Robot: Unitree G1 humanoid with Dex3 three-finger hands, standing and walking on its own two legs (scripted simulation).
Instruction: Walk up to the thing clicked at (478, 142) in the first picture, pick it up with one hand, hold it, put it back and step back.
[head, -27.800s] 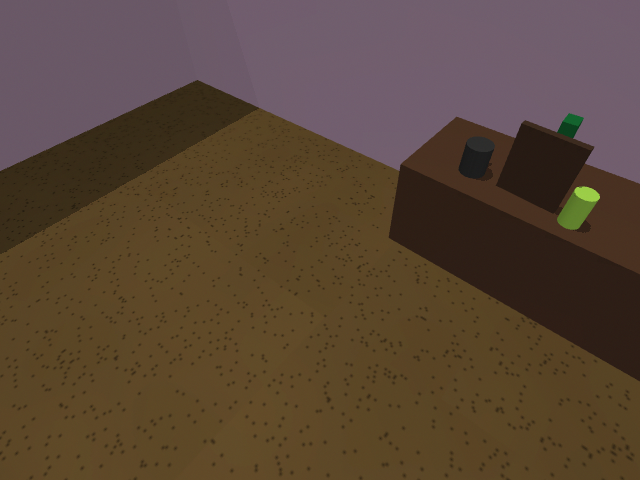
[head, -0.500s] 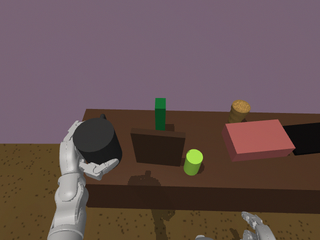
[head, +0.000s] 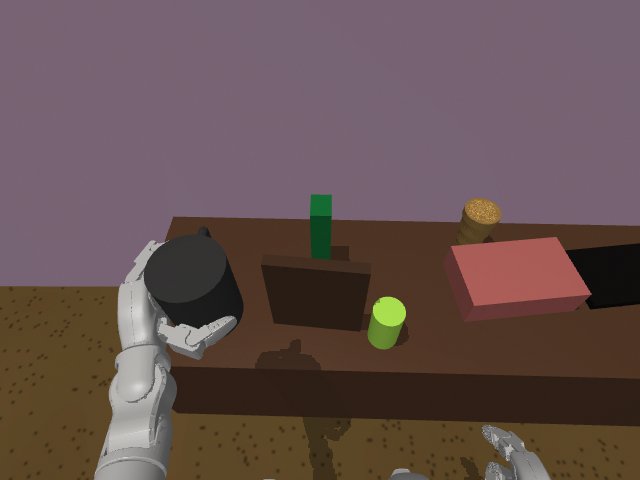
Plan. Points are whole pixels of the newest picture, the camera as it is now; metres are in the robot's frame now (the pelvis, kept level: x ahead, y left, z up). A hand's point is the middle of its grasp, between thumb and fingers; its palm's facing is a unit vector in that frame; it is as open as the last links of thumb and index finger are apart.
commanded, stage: crouch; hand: left
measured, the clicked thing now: (201, 278) +0.36 +0.17 +0.06
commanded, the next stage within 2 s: lower in 1.30 s
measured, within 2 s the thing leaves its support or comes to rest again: neither
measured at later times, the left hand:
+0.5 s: hand (203, 301) +0.39 +0.20 -0.05, palm faces +0.21 -0.98 +0.00, open 11.9 cm
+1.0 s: hand (216, 291) +0.45 +0.21 -0.14, palm faces +0.21 -0.98 -0.02, open 11.9 cm
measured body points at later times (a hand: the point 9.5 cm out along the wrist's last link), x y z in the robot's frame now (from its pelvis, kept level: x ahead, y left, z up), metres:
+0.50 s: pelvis -0.02 +0.00 -0.06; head +0.10 +0.03 +0.37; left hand +0.37 +0.25 -0.05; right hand +0.09 -0.26 -0.17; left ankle +0.00 +0.14 -0.70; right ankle +0.03 -0.15 -0.70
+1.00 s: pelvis -0.04 +0.01 -0.14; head +0.14 +0.04 +0.27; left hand +0.44 +0.26 -0.13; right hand +0.00 -0.26 -0.26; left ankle +0.00 +0.14 -0.70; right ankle +0.03 -0.15 -0.70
